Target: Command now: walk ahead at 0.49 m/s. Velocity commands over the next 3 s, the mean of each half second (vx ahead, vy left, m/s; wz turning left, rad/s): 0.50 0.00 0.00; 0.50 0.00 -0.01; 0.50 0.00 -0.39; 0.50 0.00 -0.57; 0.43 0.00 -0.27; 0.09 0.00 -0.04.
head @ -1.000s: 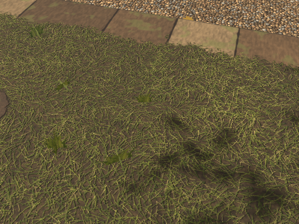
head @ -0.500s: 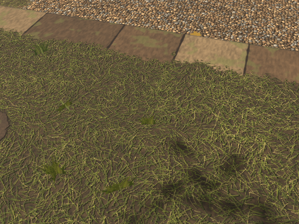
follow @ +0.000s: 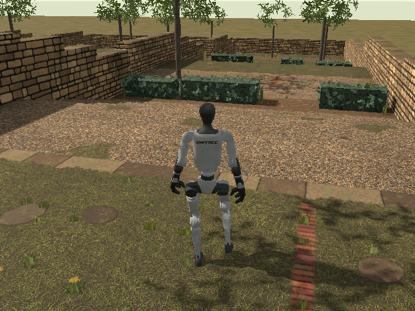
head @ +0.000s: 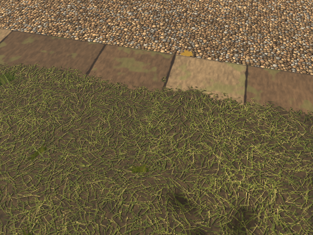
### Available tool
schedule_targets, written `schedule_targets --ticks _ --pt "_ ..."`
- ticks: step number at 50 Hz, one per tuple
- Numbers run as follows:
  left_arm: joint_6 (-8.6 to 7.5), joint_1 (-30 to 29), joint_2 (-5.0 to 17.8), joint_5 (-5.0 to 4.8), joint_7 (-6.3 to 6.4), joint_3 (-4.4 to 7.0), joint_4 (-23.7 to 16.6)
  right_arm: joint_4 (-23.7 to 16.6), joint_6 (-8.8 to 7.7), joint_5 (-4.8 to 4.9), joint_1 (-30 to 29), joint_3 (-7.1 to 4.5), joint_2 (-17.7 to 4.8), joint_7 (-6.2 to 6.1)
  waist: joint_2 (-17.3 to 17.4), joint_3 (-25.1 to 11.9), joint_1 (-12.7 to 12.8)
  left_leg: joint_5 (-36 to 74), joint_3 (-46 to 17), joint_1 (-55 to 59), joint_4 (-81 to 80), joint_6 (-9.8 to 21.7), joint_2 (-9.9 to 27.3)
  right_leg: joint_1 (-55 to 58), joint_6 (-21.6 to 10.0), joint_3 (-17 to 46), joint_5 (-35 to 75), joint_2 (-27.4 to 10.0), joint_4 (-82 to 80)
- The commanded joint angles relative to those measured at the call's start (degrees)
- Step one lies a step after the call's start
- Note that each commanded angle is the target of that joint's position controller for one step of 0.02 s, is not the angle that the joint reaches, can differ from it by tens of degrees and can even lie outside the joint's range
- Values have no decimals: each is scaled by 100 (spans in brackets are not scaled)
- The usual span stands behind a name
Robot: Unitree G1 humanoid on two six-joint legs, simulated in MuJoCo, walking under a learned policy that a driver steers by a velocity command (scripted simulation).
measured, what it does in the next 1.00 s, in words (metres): walks ahead: right foot, then left foot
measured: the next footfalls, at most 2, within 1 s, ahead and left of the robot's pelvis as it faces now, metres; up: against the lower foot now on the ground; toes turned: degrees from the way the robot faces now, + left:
right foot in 0.30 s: +0.34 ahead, -0.17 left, +0.00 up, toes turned -2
left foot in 0.86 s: +0.65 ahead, +0.07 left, +0.00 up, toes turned +3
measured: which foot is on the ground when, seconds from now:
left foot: down 0.00-0.32, up 0.34-0.84, down 0.86-1.00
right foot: up 0.00-0.28, down 0.30-0.88, up 0.90-1.00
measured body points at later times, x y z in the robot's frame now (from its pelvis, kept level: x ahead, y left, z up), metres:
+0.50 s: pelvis +0.27 -0.08 +0.00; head +0.29 -0.10 +0.45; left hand +0.33 +0.18 -0.12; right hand +0.36 -0.35 -0.14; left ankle +0.28 +0.08 -0.66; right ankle +0.29 -0.16 -0.74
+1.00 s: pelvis +0.55 -0.01 -0.01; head +0.58 +0.00 +0.44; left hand +0.58 +0.25 -0.15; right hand +0.66 -0.27 -0.13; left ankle +0.61 +0.07 -0.74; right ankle +0.46 -0.16 -0.65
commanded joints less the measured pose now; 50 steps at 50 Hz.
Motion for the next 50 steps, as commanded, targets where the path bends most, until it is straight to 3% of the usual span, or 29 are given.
schedule_targets --ticks 1,5,10,12,13,14,15,16,17,18,19,20,22,24,28,32,37,40,41,42,43,44,45,46,47,48,49,50 --pt "29 192 249 69 38 70 -241 -320 -95 11 -229 -125 -766 -113 424 307 267 381 -1231 -558 -1166 986 1625 -153 157 20 893 -246 -831" --pt "-33 -722 166 20 -29 35 -474 -223 -21 100 224 -151 -919 -194 445 308 -65 472 -936 -81 -1064 722 1523 26 205 -200 1751 13 -2449" --pt "-87 -1435 240 -58 -200 15 -756 -28 97 148 650 -180 -970 -205 536 464 -283 333 -1030 826 -656 642 1866 8 100 -249 1280 182 -3305" --pt "-139 -1323 361 -59 -261 51 -795 -16 156 153 602 -215 -1040 -220 611 394 -140 599 -1110 1083 -350 554 2009 306 -63 -290 825 270 -3543" --pt "-162 -1035 460 -54 -272 102 -739 -37 187 151 495 -227 -1084 -223 675 246 57 1199 -1068 1100 -27 484 1989 773 -156 -404 661 397 -3658" --pt "-176 -369 645 -41 -258 215 -544 -73 217 132 377 -204 -1038 -223 645 -131 417 2151 -856 1008 757 358 1749 1671 -291 -558 606 591 -3788" --pt "-190 769 1021 -18 -216 375 -235 -171 220 58 313 -119 -832 -220 416 -896 860 2205 -546 309 2192 167 1399 3274 -567 -185 754 266 -3650" --pt "-149 1634 1658 83 -196 538 -75 -278 114 34 837 68 -235 -177 -850 -1803 855 349 -43 -2072 4564 -292 525 5697 -1400 2133 188 -1200 -3832" --pt "-127 1790 1343 61 -218 443 -24 -214 -40 99 887 84 -264 -151 -1301 -2204 860 -2401 -813 -3060 5628 -288 231 6090 -1662 3873 -328 -1635 -4711" --pt "-140 1324 969 36 -224 314 -96 -337 -130 253 426 -73 -854 -125 -886 -1440 772 -2131 -1067 -3563 6082 -151 606 5440 -1371 3237 -467 -1470 -4795" --pt "-127 748 753 27 -225 236 -243 -466 -149 285 18 -95 -935 -137 -508 -897 597 -1584 -884 -3517 5952 -90 935 4591 -1183 2372 -87 -1260 -4892" --pt "-122 330 572 52 -259 175 -304 -496 -118 205 -198 -113 -862 -172 -127 -493 428 -1139 -784 -3287 5588 -114 1142 3790 -1092 1773 336 -995 -5130" --pt "-150 99 373 101 -306 120 -268 -452 51 128 -38 -143 -643 -209 -268 -235 122 -678 -781 -2642 5053 -173 1369 2957 -968 1079 756 -622 -5498" --pt "-179 303 477 100 -292 152 -117 -432 157 115 37 -143 -494 -226 -209 -111 28 -426 -696 -2614 4828 -260 1369 2751 -1051 690 1341 -513 -5659" --pt "-129 729 636 94 -161 190 91 -733 172 53 -796 -177 -488 -232 -77 116 174 527 -667 -3266 3656 -418 1384 3043 -1041 347 1876 -495 -5779" --pt "-83 1041 727 38 -81 195 226 -954 125 87 -1616 -132 -369 -163 -107 291 418 1348 -470 -3034 2331 -419 1191 3177 -893 49 1517 -375 -5897" --pt "23 1450 776 -15 -38 236 493 -1237 63 147 -2334 -96 -397 -21 -115 558 594 1047 -451 -3193 1584 -282 1070 4020 -861 77 1470 -699 -5630" --pt "98 1335 871 -32 -3 291 524 -1282 3 154 -2205 -139 -540 63 -205 413 391 442 -338 -2686 1341 -80 917 4331 -739 75 2234 -841 -5183" --pt "122 1215 929 -27 0 307 498 -1206 -12 149 -1874 -201 -663 60 -297 188 188 293 -185 -2082 1301 8 738 4310 -674 9 3120 -787 -4809" --pt "156 1090 893 -13 -2 290 470 -982 -14 138 -1143 -318 -848 36 -285 -237 -203 310 -4 -1059 1217 138 520 4137 -554 -185 3967 -552 -3967" --pt "165 1047 742 39 -6 220 387 -673 -8 116 -66 -465 -1178 -12 -92 -943 -621 470 -341 596 1388 373 808 3310 -366 -405 3610 -230 -2608" --pt "69 1688 154 106 -71 38 307 -525 26 4 785 -611 -1782 -57 1150 -1931 -513 38 -2668 3056 1329 1212 2344 1026 27 -626 1216 581 -258" --pt "-84 1742 46 16 -113 -14 398 -465 53 65 895 -514 -1505 -40 1744 -2454 -497 -736 -4652 3545 216 1569 2883 -58 93 109 -2039 1099 919" --pt "-191 1186 631 -156 -133 142 254 -522 35 112 440 -403 -1164 -38 1323 -1606 -475 -1129 -4050 2855 66 1218 2661 -624 -51 395 -1856 699 1373" --pt "-228 673 750 -209 -114 165 85 -669 34 105 -128 -330 -930 -51 931 -942 -325 -887 -3203 1915 -44 982 2465 -676 -139 196 -1318 371 1225" --pt "-200 470 699 -138 -71 186 52 -729 22 56 -554 -262 -741 -27 537 -478 -116 -409 -2571 971 -264 884 2250 -413 -125 77 -834 122 857" --pt "-113 567 620 -76 -31 231 88 -741 -17 0 -774 -218 -575 -14 609 -318 108 -140 -2086 395 -448 748 2047 -4 -129 137 -532 -84 490" --pt "-8 756 467 -75 -22 225 155 -700 -32 -30 -839 -202 -495 2 713 -246 240 -64 -1761 50 -635 687 1914 317 -121 154 -373 -152 325"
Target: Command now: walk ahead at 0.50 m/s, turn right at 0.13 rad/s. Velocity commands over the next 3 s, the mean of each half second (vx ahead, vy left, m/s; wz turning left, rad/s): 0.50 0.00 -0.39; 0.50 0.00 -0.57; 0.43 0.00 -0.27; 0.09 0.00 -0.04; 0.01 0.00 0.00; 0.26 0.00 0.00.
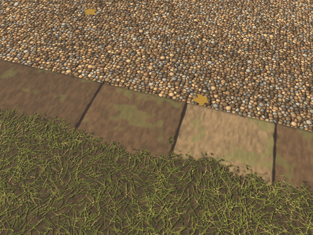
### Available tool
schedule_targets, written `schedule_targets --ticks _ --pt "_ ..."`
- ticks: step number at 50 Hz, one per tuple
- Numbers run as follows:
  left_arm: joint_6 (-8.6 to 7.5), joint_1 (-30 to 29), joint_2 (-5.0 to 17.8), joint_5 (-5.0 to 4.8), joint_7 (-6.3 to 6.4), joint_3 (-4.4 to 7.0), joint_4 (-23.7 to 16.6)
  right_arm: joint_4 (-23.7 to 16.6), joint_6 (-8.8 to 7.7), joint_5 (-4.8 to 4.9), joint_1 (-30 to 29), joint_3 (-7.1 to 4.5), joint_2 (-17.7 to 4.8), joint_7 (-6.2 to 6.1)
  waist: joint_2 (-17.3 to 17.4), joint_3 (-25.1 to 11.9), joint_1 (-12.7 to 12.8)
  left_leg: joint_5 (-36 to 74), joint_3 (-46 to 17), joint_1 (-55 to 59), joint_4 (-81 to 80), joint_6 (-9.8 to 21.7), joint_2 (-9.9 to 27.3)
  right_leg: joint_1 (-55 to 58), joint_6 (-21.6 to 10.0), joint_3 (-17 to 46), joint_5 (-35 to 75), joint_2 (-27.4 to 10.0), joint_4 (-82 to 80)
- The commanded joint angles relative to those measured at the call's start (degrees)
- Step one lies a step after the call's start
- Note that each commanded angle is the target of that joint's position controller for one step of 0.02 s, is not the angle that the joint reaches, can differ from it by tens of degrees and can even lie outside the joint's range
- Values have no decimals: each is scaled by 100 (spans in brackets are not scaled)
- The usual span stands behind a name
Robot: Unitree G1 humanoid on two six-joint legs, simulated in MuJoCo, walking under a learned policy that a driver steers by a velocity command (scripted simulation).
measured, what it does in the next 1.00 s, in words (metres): walks ahead, turning right: right foot, then left foot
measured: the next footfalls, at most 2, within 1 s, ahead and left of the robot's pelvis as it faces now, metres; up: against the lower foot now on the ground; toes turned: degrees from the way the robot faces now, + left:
right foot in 0.44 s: +0.39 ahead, -0.17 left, +0.00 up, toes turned -15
left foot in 0.92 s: +0.72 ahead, -0.08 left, +0.00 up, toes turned -32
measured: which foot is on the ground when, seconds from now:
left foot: down 0.00-0.46, up 0.48-0.90, down 0.92-1.00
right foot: up 0.00-0.42, down 0.44-0.92, up 0.94-1.00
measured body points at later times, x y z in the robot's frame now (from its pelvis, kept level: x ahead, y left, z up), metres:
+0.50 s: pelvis +0.27 -0.07 -0.02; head +0.31 -0.08 +0.43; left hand +0.50 +0.14 -0.12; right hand +0.24 -0.34 -0.16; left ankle +0.10 +0.10 -0.66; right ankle +0.35 -0.16 -0.74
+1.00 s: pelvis +0.56 -0.11 -0.01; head +0.59 -0.12 +0.44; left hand +0.75 +0.11 -0.13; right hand +0.61 -0.43 -0.09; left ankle +0.69 -0.06 -0.74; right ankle +0.37 -0.16 -0.67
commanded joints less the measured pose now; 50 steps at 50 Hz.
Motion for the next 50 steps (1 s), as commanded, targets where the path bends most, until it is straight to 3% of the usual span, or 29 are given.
schedule_targets --ticks 1,4,7,10,16,17,19,20,21,22,23,24,25,26,27,28,29,31,34,37,40,42,44,45,46,47,48,49,50 --pt "85 324 287 -5 59 134 -229 -139 -112 -69 79 -76 -423 8 676 -319 102 224 -1512 824 -1781 861 1498 -854 -42 299 555 -580 -84" --pt "197 -2 295 -3 87 179 -357 51 -159 -110 374 -143 -655 -90 528 -44 85 800 -956 818 -1992 880 1511 -1368 41 481 1187 -550 -532" --pt "174 -426 290 27 49 214 -505 136 -138 -112 537 -145 -695 -188 459 30 -10 1169 -508 1166 -2011 738 1480 -1791 83 634 2058 -387 -1351" --pt "143 -918 205 49 -45 178 -674 152 -124 -84 568 -126 -728 -255 460 138 -150 1224 -28 1278 -2086 565 1389 -1626 81 307 2744 -289 -2263" --pt "150 -1846 54 47 -264 64 -1223 381 76 -2 1121 -174 -859 -315 348 461 -480 1927 355 2598 -1643 500 1788 -2122 -61 -179 2174 -209 -3108" --pt "150 -1899 71 39 -308 67 -1317 374 124 17 1101 -191 -902 -325 386 458 -445 2312 418 2740 -1457 468 1848 -2076 -119 -300 1888 -158 -3169" --pt "160 -1708 213 31 -376 132 -1424 276 199 40 900 -235 -1056 -365 606 205 -212 4104 633 2789 -820 338 1854 -1386 -308 -681 1309 143 -3225" --pt "177 -1376 353 31 -390 206 -1407 226 238 47 821 -261 -1143 -394 758 -61 3 5086 716 2758 -243 272 1835 -811 -425 -861 1035 371 -3177" --pt "186 -665 587 14 -385 335 -1272 173 279 52 697 -274 -1200 -413 779 -450 412 5547 812 2540 734 166 1720 158 -595 -942 1075 610 -3379" --pt "204 287 988 14 -303 540 -1053 87 265 67 617 -252 -1181 -419 554 -949 891 4740 874 1649 2141 -51 1460 1761 -858 -541 1414 598 -3784" --pt "241 840 1642 19 -176 705 -959 -145 140 -99 980 -79 -605 -342 -751 -1576 695 857 820 -683 4334 -373 725 3928 -1624 1925 1338 -848 -3828" --pt "180 792 1599 44 -186 618 -1080 -308 -139 -24 991 47 -367 -220 -1020 -2331 482 -2486 -444 -2125 5583 -439 -182 4902 -2384 4684 830 -1774 -4906" --pt "151 773 1163 111 -186 495 -1073 -477 -328 199 280 -85 -800 -137 -533 -1898 731 -2116 -1014 -2728 5705 -257 214 4679 -1985 3993 880 -1533 -5070" --pt "123 400 900 86 -178 424 -1124 -583 -399 260 9 -76 -814 -124 -255 -1222 569 -1586 -916 -2778 5284 -141 478 3840 -1721 3059 1239 -1300 -5078" --pt "112 -62 732 75 -191 364 -1246 -526 -393 146 -16 -101 -783 -167 245 -788 270 -1246 -864 -2430 4737 -162 709 2872 -1535 2420 1743 -1043 -5168" --pt "106 -367 566 98 -179 303 -1353 -500 -313 54 69 -171 -849 -205 240 -582 52 -1054 -851 -1985 4297 -222 867 2182 -1426 2000 2143 -847 -5296" --pt "110 -479 529 123 -159 277 -1420 -518 -212 23 170 -194 -826 -206 148 -511 -97 -955 -856 -1659 4072 -292 928 1742 -1403 1848 2264 -715 -5430" --pt "88 -427 713 100 -101 317 -1445 -595 -80 -56 185 -192 -679 -232 62 -414 -183 -720 -727 -1497 3573 -501 889 1260 -1451 1565 2670 -584 -5560" --pt "94 -126 926 74 15 375 -1414 -852 -35 -100 -486 -153 -566 -273 -51 -214 -3 240 -632 -1588 2310 -707 706 995 -1307 1257 2693 -356 -5596" --pt "144 118 917 38 54 380 -1373 -1040 -73 -44 -1087 -88 -434 -221 -275 -162 259 1217 -603 -1232 989 -686 411 927 -1037 1161 2040 -145 -5471" --pt "178 339 924 6 58 388 -1290 -1228 -126 34 -1436 -102 -565 -155 -382 -135 397 1364 -698 -1036 454 -629 271 1169 -956 1534 1639 -306 -5246" --pt "211 385 878 -2 87 380 -1281 -1287 -186 49 -1425 -149 -734 -102 -427 -171 347 1059 -823 -939 180 -533 246 1532 -902 1898 1491 -455 -4904" --pt "252 289 902 28 120 392 -1334 -1257 -259 60 -1152 -206 -870 -74 -587 -231 155 556 -804 -555 49 -382 213 1715 -819 2191 1644 -529 -4534" --pt "270 196 817 37 123 361 -1388 -1139 -291 37 -709 -260 -945 -88 -606 -394 -92 539 -695 52 -171 -256 168 1667 -708 2173 1879 -355 -4173" --pt "256 114 575 70 101 269 -1480 -1027 -323 -57 -25 -342 -1151 -117 -429 -939 -421 529 -991 1234 -79 0 586 1308 -517 1898 1944 -41 -3202" --pt "242 254 256 193 97 147 -1610 -947 -290 -78 914 -421 -1506 -163 448 -1791 -673 310 -2134 2791 -29 300 1643 416 -256 1225 519 472 -1473" --pt "174 1152 148 -66 81 103 -1772 -734 -212 -96 1176 -496 -1826 -109 2623 -2160 -164 -1130 -5000 4101 -722 1228 2743 -1644 -4 840 -1579 901 119" --pt "190 980 818 -121 108 215 -1553 -940 -189 9 871 -349 -1133 -100 1567 -1565 -339 -2177 -4859 3668 -929 1039 2597 -2192 68 1041 -1191 423 780" --pt "232 329 1055 -55 97 287 -1643 -1002 -142 28 615 -258 -805 -129 936 -898 -481 -1943 -3753 2926 -945 750 2336 -2266 92 858 -612 230 837"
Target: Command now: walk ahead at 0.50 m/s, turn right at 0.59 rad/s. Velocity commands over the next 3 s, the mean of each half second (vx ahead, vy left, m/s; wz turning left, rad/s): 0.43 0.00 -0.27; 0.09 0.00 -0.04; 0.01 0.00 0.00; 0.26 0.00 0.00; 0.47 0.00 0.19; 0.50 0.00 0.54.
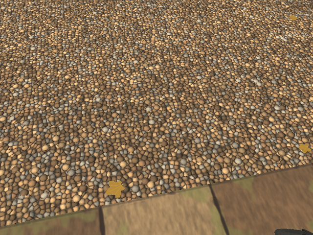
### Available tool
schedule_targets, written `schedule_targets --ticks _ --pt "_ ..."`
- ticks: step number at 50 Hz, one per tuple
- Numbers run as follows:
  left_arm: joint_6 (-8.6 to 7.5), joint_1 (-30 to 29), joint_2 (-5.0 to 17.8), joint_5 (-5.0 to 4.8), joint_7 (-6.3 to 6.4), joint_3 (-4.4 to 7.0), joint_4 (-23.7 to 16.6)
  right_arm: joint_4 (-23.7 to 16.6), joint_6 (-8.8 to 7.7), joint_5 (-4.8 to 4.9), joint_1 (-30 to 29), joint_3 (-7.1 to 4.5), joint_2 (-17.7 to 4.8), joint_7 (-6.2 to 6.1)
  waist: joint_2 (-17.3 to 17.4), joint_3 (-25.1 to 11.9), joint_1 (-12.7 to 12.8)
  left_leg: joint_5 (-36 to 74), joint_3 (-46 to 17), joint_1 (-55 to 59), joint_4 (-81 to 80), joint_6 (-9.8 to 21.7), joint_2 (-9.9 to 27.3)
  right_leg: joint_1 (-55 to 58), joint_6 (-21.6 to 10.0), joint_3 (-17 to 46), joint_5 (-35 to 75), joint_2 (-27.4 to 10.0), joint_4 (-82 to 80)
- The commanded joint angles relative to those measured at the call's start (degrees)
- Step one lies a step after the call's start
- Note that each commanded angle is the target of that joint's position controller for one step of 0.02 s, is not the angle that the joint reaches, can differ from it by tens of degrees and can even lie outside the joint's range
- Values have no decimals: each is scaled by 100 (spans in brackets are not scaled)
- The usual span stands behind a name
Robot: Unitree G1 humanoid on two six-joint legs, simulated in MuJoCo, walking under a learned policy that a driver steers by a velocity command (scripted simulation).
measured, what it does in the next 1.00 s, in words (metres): walks ahead: right foot, then left foot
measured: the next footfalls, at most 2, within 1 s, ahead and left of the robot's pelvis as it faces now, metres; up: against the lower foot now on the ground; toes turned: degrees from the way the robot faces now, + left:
right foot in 0.42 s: +0.37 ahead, -0.17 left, +0.00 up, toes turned -8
left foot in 0.78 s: +0.39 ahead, +0.07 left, +0.00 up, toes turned -6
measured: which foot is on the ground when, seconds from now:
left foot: down 0.00-0.44, up 0.46-0.76, down 0.78-1.00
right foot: up 0.00-0.40, down 0.42-1.00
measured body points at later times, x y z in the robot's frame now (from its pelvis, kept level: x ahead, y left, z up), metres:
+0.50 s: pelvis +0.24 -0.05 +0.00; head +0.28 -0.07 +0.45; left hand +0.49 +0.15 -0.08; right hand +0.22 -0.33 -0.14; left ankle +0.11 +0.11 -0.66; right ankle +0.33 -0.16 -0.73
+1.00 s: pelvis +0.32 -0.05 +0.01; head +0.33 -0.04 +0.46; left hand +0.45 +0.18 -0.13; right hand +0.38 -0.32 -0.12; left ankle +0.35 +0.08 -0.73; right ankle +0.33 -0.16 -0.72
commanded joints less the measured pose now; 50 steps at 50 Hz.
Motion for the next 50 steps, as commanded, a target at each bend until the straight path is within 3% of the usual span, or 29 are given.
schedule_targets --ticks 1,2,4,7,10,13,15,17,19,20,21,22,23,24,25,26,27,30,33,36,38,39,40,41,42,43,44,46,50 --pt "-61 -265 808 22 10 155 -585 -152 83 -6 908 -193 -654 -40 505 -398 -603 -1126 -2686 2736 -1545 859 2103 -2801 98 -118 718 -750 1581" --pt "-63 -438 692 84 -7 158 -651 -85 105 -35 790 -160 -559 -33 503 -119 -513 -597 -2233 2229 -1674 857 1862 -2658 95 -117 965 -878 1265" --pt "-39 -303 409 22 -60 120 -654 31 68 -64 819 -135 -494 -13 755 -52 -349 -67 -1572 1767 -1945 872 1583 -2231 73 -228 1142 -997 906" --pt "-16 -515 235 68 -61 61 -769 205 2 0 984 -199 -695 12 633 14 -311 735 -1134 1798 -2170 1105 1638 -2443 137 -278 1446 -1014 254" --pt "-72 -946 166 117 -116 -9 -891 306 60 54 1056 -227 -841 -14 531 24 -373 1288 -672 1984 -2244 1087 1573 -2488 194 -510 2231 -1099 -765" --pt "-148 -1542 56 97 -212 -86 -1010 414 145 115 1284 -227 -945 -37 564 160 -603 1282 -249 1944 -2234 941 1407 -2115 194 -852 2894 -1020 -1781" --pt "-168 -1886 63 63 -264 -104 -1118 525 203 151 1545 -233 -1031 -32 599 257 -742 1168 -225 2084 -2186 924 1493 -1977 182 -993 2904 -926 -2174" --pt "-198 -2074 129 79 -303 -82 -1220 625 296 158 1640 -224 -1062 -42 683 331 -732 1982 -211 2357 -1869 826 1586 -1847 94 -1066 2700 -773 -2540" --pt "-232 -1793 290 132 -330 -6 -1180 676 378 186 1574 -234 -1148 -78 833 69 -475 3091 -125 2592 -1238 624 1569 -1234 -84 -1140 2601 -559 -2919" --pt "-244 -1213 423 193 -316 76 -984 658 401 213 1445 -225 -1155 -105 803 -277 -132 3701 29 2514 -630 469 1387 -366 -215 -1280 3046 -362 -3269" --pt "-241 -572 697 250 -270 186 -775 646 385 181 1485 -174 -1018 -124 662 -708 144 3479 227 2083 250 230 1096 766 -377 -1173 3980 -480 -3367" --pt "-206 271 1180 383 -171 276 -652 427 333 -45 1435 -23 -649 -136 -236 -1579 383 1093 432 817 2053 -95 674 2488 -798 179 6416 -1787 -2899" --pt "-159 117 1318 397 -186 211 -688 567 276 -42 2467 148 -214 -61 -1441 -2460 -124 -3106 -112 -615 3754 -360 50 3765 -1889 1974 7501 -3144 -2931" --pt "-91 112 917 272 -233 158 -677 760 300 95 2341 -12 -828 -43 -766 -2560 136 -3033 -678 -699 4137 -366 289 3288 -1793 1793 6696 -2825 -3165" --pt "-84 -311 717 209 -249 79 -679 587 336 203 1772 -43 -917 -47 -629 -1663 57 -2792 -468 -1118 4114 -357 493 2670 -1555 1041 6329 -2483 -3308" --pt "-89 -710 523 187 -251 16 -664 558 395 152 1467 -26 -792 -108 -211 -1187 -93 -2392 -374 -1097 3766 -379 691 1941 -1333 649 5892 -2167 -3514" --pt "-98 -1014 377 201 -270 -32 -663 565 494 82 1373 -52 -767 -167 -150 -857 -262 -2091 -374 -803 3411 -423 814 1211 -1224 354 5590 -1985 -3746" --pt "-159 -1476 353 370 -274 -26 -541 687 726 36 1719 -15 -438 -256 -438 -749 -678 -1457 -242 498 2493 -534 776 -148 -1186 -291 5350 -1697 -4187" --pt "-144 -1509 387 350 -198 -18 -352 644 796 -19 1401 9 -392 -312 -516 -786 -591 -899 -221 860 1481 -486 735 -269 -1134 -429 4457 -1632 -4301" --pt "-56 -1416 397 313 -139 -35 -149 608 860 -10 1091 -22 -490 -310 -510 -614 -459 -505 -188 1144 824 -376 681 -388 -1012 -250 2489 -1622 -4466" --pt "-6 -1474 273 254 -128 -96 -54 624 852 -75 1039 -17 -445 -288 -383 -361 -546 -94 -68 1559 12 -225 577 -628 -725 -244 1055 -1405 -4400" --pt "3 -1312 146 254 -127 -143 55 608 842 -141 997 -16 -489 -281 -240 -215 -536 199 -179 1713 -376 -141 661 -709 -479 -264 625 -1235 -4308" --pt "7 -1137 78 294 -119 -169 134 543 815 -162 960 -33 -690 -294 56 -89 -420 595 -548 1742 -666 -7 999 -749 -220 -368 373 -998 -4017" --pt "6 -717 120 298 -112 -130 196 550 808 -72 748 -122 -1079 -318 834 27 -17 128 -601 1447 -610 154 1115 -709 -18 -721 495 -589 -3875" --pt "48 -863 153 315 -62 -131 237 609 788 -32 664 -96 -787 -282 1039 63 -149 -1013 -601 751 -880 162 964 -70 118 -971 966 -471 -3668" --pt "88 -1011 237 282 -26 -102 239 637 751 -62 610 -30 -546 -263 961 147 -183 -1350 -570 455 -1026 61 866 227 120 -979 1244 -504 -3530" --pt "124 -1035 198 262 8 -100 277 665 714 -84 533 -1 -475 -256 905 138 -164 -1164 -508 398 -1031 -43 812 372 75 -953 1447 -558 -3476" --pt "163 -955 199 282 22 -89 387 743 637 -53 567 11 -457 -252 770 66 -191 -561 -415 677 -866 -122 742 372 20 -898 1781 -606 -3466" --pt "133 -1002 155 228 5 -77 589 931 621 -6 736 13 -478 -287 436 -154 -297 311 -314 1132 -597 -83 674 459 22 -903 2431 -644 -3393"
